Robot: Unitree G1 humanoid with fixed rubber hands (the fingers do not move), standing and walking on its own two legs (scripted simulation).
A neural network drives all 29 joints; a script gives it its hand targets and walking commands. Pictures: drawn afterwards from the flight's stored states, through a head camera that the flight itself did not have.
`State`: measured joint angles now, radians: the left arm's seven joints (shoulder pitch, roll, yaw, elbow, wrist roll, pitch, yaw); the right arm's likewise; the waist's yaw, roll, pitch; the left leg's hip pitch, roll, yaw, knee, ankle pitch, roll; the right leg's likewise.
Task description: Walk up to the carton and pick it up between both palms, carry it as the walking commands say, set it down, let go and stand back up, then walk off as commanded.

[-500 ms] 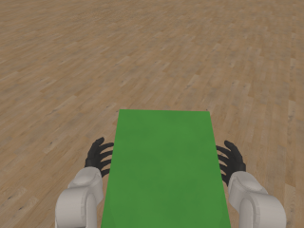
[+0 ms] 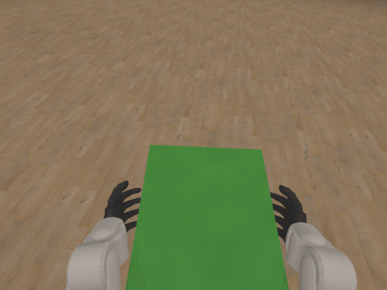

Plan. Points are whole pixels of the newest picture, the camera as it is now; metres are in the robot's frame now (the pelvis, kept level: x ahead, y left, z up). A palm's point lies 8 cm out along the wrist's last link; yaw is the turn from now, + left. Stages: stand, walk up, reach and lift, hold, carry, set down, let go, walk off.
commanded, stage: carry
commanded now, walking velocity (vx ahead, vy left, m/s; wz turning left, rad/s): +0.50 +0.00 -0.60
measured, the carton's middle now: (202, 233) +0.24 +0.00 +0.02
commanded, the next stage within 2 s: none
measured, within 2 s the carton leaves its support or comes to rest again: neither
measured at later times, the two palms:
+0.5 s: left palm (183, 121) +0.55 +0.05 +0.07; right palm (297, 141) +0.48 -0.25 +0.07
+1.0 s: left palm (242, 71) +0.85 -0.16 +0.09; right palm (328, 104) +0.65 -0.40 +0.08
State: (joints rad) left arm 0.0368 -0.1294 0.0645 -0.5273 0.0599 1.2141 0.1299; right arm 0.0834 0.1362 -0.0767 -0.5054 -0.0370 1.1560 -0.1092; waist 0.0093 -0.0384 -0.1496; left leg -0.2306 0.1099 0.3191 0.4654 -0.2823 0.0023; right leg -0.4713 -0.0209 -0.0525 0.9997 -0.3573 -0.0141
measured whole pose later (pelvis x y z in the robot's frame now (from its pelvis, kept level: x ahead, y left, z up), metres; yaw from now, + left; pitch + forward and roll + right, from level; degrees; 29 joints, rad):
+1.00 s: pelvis +0.57 -0.14 -0.01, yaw -33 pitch +2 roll -1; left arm 0.02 -0.13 0.04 -0.57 0.05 1.20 0.13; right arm 0.09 0.14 -0.08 -0.61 -0.03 1.20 -0.15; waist -0.06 0.01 -0.08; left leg -0.01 0.21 0.43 0.51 -0.45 -0.10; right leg -0.44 0.00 -0.18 0.53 -0.20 -0.09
